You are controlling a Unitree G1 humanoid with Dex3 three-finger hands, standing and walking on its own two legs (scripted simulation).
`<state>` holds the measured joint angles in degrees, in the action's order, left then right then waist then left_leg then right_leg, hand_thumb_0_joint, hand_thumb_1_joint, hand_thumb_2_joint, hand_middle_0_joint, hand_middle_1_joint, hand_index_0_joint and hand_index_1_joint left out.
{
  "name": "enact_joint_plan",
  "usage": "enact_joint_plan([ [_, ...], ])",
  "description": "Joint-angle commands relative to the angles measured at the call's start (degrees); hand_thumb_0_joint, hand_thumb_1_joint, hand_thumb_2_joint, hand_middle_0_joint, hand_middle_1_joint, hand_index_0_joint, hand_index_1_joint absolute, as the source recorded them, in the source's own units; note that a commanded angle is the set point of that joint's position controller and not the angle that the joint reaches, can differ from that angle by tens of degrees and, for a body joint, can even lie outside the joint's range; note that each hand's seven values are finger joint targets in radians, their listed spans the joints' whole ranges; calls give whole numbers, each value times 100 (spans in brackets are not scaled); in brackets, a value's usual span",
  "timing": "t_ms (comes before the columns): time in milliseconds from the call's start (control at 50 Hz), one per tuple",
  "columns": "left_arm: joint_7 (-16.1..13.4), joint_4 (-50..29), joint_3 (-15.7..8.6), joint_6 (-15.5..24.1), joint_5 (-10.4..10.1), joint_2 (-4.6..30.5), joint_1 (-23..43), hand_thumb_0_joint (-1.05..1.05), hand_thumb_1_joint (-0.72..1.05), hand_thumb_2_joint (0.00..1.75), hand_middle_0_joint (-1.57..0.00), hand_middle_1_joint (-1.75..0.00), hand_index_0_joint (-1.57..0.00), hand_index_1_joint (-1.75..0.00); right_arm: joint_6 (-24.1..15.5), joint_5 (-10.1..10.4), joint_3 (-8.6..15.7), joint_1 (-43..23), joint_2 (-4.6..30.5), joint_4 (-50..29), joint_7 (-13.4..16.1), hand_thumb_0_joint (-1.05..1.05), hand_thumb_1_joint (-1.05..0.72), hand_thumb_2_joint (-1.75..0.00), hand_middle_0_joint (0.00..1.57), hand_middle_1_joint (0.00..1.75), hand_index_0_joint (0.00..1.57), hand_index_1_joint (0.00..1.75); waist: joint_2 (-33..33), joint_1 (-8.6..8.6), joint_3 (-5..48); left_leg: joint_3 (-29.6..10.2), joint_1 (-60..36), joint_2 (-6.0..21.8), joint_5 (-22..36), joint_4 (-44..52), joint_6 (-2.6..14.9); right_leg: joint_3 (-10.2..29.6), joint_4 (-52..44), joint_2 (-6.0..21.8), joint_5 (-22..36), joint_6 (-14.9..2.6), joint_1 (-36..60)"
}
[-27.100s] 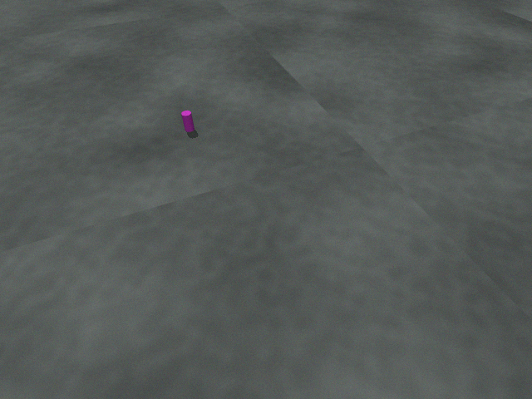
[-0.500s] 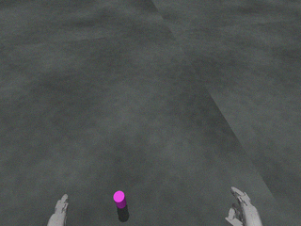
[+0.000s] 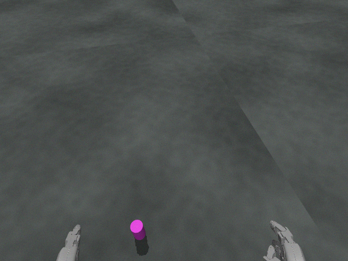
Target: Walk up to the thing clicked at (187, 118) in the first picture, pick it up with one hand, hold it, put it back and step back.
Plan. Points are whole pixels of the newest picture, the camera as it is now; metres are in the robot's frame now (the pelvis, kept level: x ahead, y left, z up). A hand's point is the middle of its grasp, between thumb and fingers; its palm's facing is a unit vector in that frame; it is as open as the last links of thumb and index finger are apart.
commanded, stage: home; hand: left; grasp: from the side
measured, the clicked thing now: (138, 230) +0.43 +0.19 -0.66
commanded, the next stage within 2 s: stand in 0.78 s
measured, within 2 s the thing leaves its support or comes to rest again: neither
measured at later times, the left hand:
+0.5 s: hand out of the picture +0.17 +0.18 -0.06, palm faces +0.11 -0.95 -0.28, open 17.3 cm
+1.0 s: hand out of the picture +0.17 +0.19 -0.06, palm faces +0.11 -0.95 -0.28, open 16.7 cm
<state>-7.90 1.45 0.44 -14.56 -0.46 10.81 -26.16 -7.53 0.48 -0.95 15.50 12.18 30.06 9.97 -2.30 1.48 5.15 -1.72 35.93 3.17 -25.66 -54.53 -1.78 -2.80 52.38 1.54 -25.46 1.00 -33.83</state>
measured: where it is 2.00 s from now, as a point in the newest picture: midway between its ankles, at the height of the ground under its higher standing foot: outside the picture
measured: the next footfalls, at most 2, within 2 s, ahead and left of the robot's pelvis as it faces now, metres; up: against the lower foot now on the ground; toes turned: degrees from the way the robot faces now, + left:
none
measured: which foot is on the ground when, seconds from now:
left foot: down 0.00-1.00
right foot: down 0.00-1.00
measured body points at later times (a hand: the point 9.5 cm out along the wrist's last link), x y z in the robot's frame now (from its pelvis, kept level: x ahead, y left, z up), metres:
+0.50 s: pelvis +0.01 +0.00 +0.00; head +0.03 +0.00 +0.45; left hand +0.16 +0.23 -0.04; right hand +0.17 -0.24 -0.07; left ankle +0.02 +0.14 -0.69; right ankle +0.01 -0.13 -0.69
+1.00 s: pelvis +0.01 +0.01 +0.00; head +0.03 +0.01 +0.45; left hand +0.17 +0.24 -0.04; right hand +0.17 -0.23 -0.07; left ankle +0.02 +0.14 -0.69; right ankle +0.01 -0.13 -0.69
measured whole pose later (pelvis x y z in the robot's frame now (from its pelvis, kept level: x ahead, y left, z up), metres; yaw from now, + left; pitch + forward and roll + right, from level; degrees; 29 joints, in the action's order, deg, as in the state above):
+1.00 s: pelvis +0.01 +0.01 +0.00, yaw +0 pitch +7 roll -2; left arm -7.9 0.8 0.4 -14.2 -0.4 11.0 -26.4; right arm -7.5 0.2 -1.2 15.1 11.6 30.2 9.7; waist -1.9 1.1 5.0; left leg -1.5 35.3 2.8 -26.3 -54.5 -1.2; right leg -2.6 51.5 1.9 -25.7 1.6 -32.8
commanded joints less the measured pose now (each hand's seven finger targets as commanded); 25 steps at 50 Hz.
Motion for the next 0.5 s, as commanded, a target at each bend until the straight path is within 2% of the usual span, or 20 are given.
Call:
enact_joint_plan([
  [0,-73,-1091,-340,327,68,632,100,0,-51,8,-5,-6,-5,-6,-341,-27,236,-405,602,-909,102,0,-90,-90,20,30,20,30,228,-10,630,274,-448,-287,910,773,205,-10,-1061,-175,975,-38,397],
  [80,-73,-1050,-295,317,71,559,189,0,-52,8,-5,-6,-5,-6,-356,-30,254,-384,627,-855,94,0,-90,-90,20,30,20,30,17,-3,528,194,-494,-241,769,955,162,-106,-940,-233,761,-94,286],
  [100,-73,-1035,-347,321,75,625,198,0,-53,7,-5,-6,-5,-6,-345,-22,260,-401,639,-872,96,0,-90,-90,20,30,20,30,-2,-12,577,191,-493,-239,751,968,161,-101,-960,-234,726,-108,283],
  [140,-61,-996,-308,313,61,578,160,0,-55,6,-5,-6,-5,-6,-341,-21,258,-405,640,-901,98,0,-90,-90,20,30,20,30,124,0,469,161,-438,-231,697,994,170,-130,-964,-245,664,-97,255],
  [160,-79,-1083,-354,324,62,613,136,0,-55,6,-5,-6,-5,-6,-349,-27,234,-415,609,-894,94,0,-90,-90,20,30,20,30,91,-45,546,188,-465,-246,775,959,168,-112,-983,-227,737,-96,331],
  [280,-65,-989,-269,318,73,552,100,0,-52,7,-5,-6,-5,-6,-346,-34,266,-358,631,-862,92,0,-90,-90,20,30,20,30,108,-10,614,187,-537,-239,1058,901,165,-119,-922,-232,1020,-88,375],
  [300,-68,-1077,-339,335,70,612,123,0,-53,7,-5,-6,-5,-6,-336,-33,240,-387,598,-907,98,0,-90,-90,20,30,20,30,133,-24,648,216,-529,-261,1092,855,175,-89,-968,-214,1081,-76,405],
  [320,-59,-946,-309,316,73,580,122,0,-52,8,-5,-6,-5,-6,-338,-40,256,-378,627,-884,107,0,-90,-90,20,30,20,30,259,16,600,204,-481,-257,1039,854,190,-95,-977,-215,1049,-60,388],
  [340,-65,-1089,-305,331,64,583,270,0,-53,7,-5,-6,-5,-6,-353,-30,231,-416,608,-900,79,0,-90,-90,20,30,20,30,128,-17,529,194,-484,-252,892,926,176,-106,-967,-217,887,-85,352],
  [400,-55,-1003,-285,322,67,586,138,0,-54,6,-5,-6,-5,-6,-333,-33,251,-397,628,-891,98,0,-90,-90,20,30,20,30,145,-28,567,195,-495,-254,926,916,176,-110,-978,-215,903,-85,363],
  [420,-73,-1071,-316,336,68,589,181,0,-53,7,-5,-6,-5,-6,-344,-37,243,-397,607,-884,101,0,-90,-90,20,30,20,30,174,-18,571,213,-516,-257,986,883,176,-90,-998,-205,981,-75,406],
  [440,-69,-1079,-350,331,75,602,91,0,-52,8,-5,-6,-5,-6,-347,-42,254,-333,605,-872,112,0,-90,-90,20,30,20,30,220,-10,794,214,-626,-247,1240,827,180,-86,-937,-211,1238,-65,485],
  [480,-62,-1039,-324,310,68,604,136,0,-54,6,-5,-6,-5,-6,-328,-37,262,-348,635,-849,108,0,-90,-90,20,30,20,30,139,9,719,202,-600,-250,1273,844,178,-88,-922,-210,1275,-73,454],
])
